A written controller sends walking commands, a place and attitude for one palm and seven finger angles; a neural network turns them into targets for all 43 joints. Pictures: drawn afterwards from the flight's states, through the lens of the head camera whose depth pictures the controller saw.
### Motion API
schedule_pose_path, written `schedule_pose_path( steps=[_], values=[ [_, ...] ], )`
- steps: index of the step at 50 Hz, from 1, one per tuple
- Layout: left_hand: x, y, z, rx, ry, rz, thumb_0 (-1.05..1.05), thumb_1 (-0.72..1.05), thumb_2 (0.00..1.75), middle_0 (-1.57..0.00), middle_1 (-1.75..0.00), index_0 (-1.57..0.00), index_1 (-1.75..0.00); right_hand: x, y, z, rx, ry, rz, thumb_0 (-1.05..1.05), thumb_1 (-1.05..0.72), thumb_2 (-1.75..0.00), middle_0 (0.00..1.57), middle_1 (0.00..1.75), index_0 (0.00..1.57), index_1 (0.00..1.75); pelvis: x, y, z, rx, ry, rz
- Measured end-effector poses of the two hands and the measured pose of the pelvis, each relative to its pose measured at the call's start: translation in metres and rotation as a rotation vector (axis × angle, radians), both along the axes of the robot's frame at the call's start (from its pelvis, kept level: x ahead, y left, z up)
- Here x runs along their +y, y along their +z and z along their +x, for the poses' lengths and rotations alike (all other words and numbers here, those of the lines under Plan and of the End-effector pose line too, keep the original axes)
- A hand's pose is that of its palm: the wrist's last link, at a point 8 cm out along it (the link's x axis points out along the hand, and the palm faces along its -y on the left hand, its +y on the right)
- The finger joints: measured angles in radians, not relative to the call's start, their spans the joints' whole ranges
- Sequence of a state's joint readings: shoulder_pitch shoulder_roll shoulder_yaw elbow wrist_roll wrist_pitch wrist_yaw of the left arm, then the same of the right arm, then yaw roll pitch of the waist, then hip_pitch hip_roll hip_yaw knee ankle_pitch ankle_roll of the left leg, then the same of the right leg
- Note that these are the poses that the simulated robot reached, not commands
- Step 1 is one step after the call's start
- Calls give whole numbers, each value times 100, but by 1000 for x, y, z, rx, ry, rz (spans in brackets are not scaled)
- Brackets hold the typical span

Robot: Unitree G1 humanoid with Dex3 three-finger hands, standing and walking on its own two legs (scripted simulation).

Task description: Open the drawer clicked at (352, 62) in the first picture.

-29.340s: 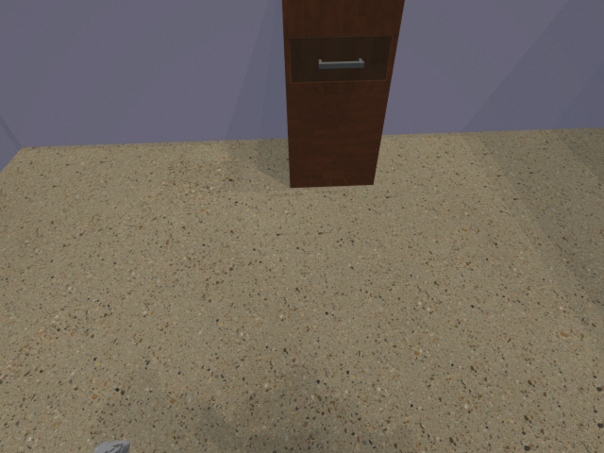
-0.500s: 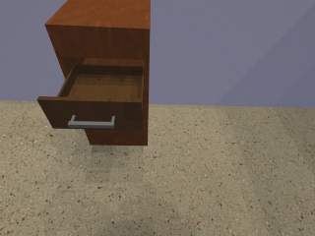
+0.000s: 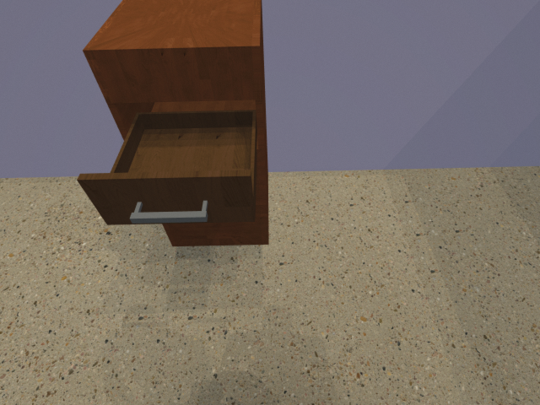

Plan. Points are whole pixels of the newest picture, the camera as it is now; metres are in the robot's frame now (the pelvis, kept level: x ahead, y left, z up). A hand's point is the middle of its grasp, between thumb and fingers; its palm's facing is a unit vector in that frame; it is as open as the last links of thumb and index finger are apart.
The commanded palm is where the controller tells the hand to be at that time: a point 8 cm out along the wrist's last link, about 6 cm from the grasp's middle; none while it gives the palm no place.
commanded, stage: let the arm hang, fingers relaxed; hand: left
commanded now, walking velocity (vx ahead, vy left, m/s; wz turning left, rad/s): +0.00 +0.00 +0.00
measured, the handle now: (170, 211) +0.54 +0.27 -0.13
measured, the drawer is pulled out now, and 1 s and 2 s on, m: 0.30 0.30 0.30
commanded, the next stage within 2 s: look to check the result in 0.34 s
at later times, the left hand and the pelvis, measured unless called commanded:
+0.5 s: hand out of the picture +0.00 +0.16 -0.17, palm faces +0.00 -0.98 -0.21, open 7.4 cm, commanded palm none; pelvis +0.00 -0.02 +0.00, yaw +0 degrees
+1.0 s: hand out of the picture +0.02 +0.15 -0.17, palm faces -0.01 -0.97 -0.23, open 7.4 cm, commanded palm none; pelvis +0.01 -0.03 +0.00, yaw +0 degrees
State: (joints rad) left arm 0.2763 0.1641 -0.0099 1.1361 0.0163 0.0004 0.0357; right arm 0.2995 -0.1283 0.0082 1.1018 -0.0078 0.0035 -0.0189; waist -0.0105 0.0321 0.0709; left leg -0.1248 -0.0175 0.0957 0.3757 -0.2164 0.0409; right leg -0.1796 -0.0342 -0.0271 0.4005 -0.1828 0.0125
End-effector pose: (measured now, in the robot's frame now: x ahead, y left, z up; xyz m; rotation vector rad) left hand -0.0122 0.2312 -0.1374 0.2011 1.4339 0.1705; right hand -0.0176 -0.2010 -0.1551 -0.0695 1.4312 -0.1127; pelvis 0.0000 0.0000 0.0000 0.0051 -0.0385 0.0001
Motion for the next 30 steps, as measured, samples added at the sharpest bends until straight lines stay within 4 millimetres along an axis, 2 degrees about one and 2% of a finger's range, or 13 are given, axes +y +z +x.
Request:
schedule_pose_path(
  steps=[5, 10, 21, 30],
  values=[
    [-12, -3, 21, -55, -18, -22, 0, 91, 89, -20, -30, -20, -30, -2, 0, -2, 0, -12, -1, 0, -92, -90, 20, 30, 20, 30, -3, 0, 0, -4, -2, 2],
    [-14, -4, 27, -63, -26, -20, 1, 93, 89, -20, -30, -20, -30, -8, 3, -7, 12, -26, -14, 0, -91, -90, 20, 30, 20, 30, -7, 1, 1, -3, -5, 1],
    [-23, -5, 18, -26, -9, -31, 0, 91, 89, -20, -30, -20, -30, -21, 5, -20, 66, -32, -33, 0, -91, -90, 20, 30, 20, 29, -13, 1, 3, 4, -2, 0],
    [-31, -5, 11, -1, 1, -37, 0, 91, 89, -20, -30, -20, -30, -25, 5, -11, 54, -30, -32, 0, -91, -90, 20, 30, 20, 29, -19, 2, 5, 4, -3, 0]
  ],
)
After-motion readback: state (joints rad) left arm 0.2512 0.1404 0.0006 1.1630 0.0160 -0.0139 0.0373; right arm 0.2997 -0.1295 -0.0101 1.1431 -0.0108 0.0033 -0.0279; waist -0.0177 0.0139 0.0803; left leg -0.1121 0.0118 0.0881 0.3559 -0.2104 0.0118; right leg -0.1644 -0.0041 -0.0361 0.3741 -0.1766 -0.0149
